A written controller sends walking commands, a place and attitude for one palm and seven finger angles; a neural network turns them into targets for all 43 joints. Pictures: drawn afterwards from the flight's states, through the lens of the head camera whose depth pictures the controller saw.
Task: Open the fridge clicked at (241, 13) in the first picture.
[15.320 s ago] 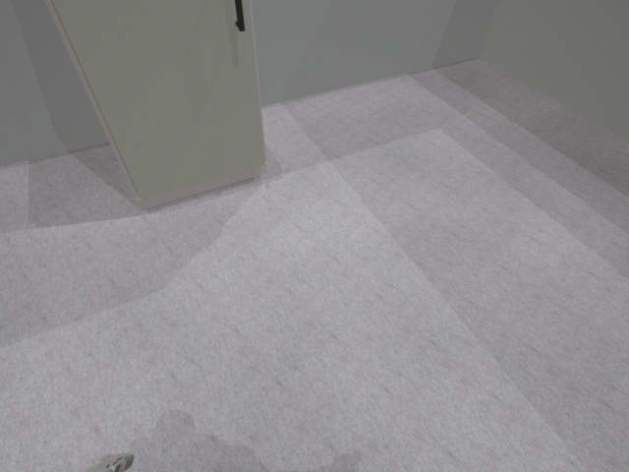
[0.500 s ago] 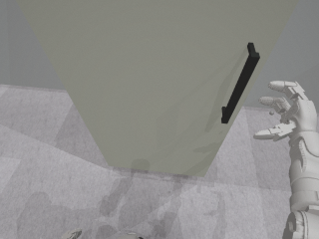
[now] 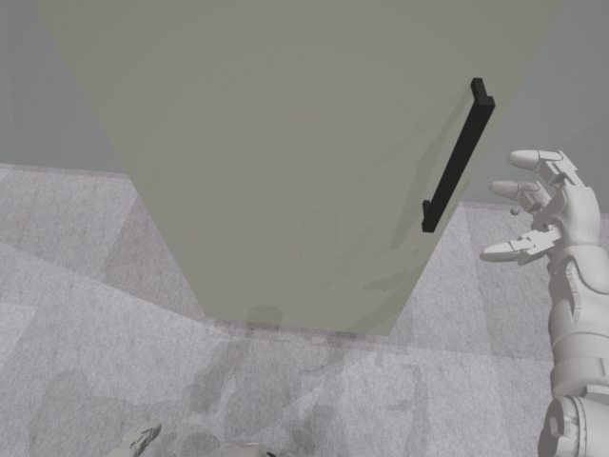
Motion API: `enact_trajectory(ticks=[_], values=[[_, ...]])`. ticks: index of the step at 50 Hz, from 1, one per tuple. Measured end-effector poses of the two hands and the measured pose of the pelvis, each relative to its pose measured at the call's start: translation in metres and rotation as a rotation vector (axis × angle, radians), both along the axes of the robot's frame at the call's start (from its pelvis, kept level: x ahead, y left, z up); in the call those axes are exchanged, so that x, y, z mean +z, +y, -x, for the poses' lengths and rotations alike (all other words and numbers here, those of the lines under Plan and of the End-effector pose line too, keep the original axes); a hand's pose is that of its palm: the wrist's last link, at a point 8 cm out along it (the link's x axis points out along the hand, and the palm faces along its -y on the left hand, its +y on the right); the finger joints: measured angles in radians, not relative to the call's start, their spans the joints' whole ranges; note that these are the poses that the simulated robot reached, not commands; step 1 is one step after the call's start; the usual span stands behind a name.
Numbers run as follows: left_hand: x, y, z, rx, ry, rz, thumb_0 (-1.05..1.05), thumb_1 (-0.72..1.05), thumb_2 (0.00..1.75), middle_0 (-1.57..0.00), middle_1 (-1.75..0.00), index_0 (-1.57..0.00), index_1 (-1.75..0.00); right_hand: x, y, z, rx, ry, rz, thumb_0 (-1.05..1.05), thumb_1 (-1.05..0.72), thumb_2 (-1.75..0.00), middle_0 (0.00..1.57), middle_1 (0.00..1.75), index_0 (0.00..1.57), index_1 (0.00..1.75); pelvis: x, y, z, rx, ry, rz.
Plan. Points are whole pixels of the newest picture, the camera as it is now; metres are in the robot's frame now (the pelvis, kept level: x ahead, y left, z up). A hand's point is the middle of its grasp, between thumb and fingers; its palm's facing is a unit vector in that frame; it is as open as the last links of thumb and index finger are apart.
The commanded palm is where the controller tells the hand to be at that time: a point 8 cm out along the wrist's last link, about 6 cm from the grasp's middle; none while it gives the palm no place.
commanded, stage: feel for the door with the fingertips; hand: right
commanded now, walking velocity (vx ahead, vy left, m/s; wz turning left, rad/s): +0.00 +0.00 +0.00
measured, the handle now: (449, 166) +0.50 -0.15 +0.10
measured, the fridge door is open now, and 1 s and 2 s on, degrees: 0 0 0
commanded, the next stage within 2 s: slide the fingers in behind the handle in 0.94 s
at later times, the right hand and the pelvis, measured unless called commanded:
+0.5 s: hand (479, 198) +0.44 -0.18 +0.10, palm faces +0.00 +1.00 +0.00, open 14.0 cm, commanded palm +0.41 -0.23 +0.10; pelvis +0.00 +0.00 +0.00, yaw +1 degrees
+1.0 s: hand (480, 190) +0.46 -0.18 +0.10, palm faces +0.00 +1.00 +0.00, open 13.8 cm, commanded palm +0.43 -0.23 +0.10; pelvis +0.00 +0.00 +0.00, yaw +0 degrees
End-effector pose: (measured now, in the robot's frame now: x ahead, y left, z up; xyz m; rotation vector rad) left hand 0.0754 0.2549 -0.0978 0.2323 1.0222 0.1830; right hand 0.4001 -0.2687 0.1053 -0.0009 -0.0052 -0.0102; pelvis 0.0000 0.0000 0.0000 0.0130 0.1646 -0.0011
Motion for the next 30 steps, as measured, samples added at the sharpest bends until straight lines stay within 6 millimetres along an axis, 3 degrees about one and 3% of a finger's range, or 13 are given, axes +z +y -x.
enact_trajectory(ticks=[7, 18, 30], values=[[-0.003, 0.004, 0.010, 0.003, 0.036, -0.004, 0.01, 0.90, 0.90, -0.20, -0.30, -0.20, -0.30, -0.001, 0.014, 0.000, 0.032, 0.004, -0.013, -0.01, 0.51, -0.30, 0.30, 1.20, 0.30, 1.20, 0.000, 0.000, 0.000, -0.008, 0.002, -0.001], [-0.004, 0.001, 0.009, 0.015, 0.014, 0.011, 0.01, 0.90, 0.90, -0.20, -0.30, -0.20, -0.30, -0.005, 0.041, -0.014, 0.031, 0.005, -0.011, -0.01, 0.50, -0.30, 0.30, 1.20, 0.30, 1.20, -0.001, 0.001, 0.001, 0.003, 0.007, 0.003], [-0.007, 0.002, 0.017, 0.026, 0.045, 0.022, 0.01, 0.90, 0.90, -0.20, -0.30, -0.20, -0.30, -0.002, 0.034, -0.022, 0.004, 0.009, 0.000, -0.01, 0.50, -0.30, 0.30, 1.20, 0.30, 1.20, -0.001, 0.003, -0.001, 0.006, 0.015, 0.004]])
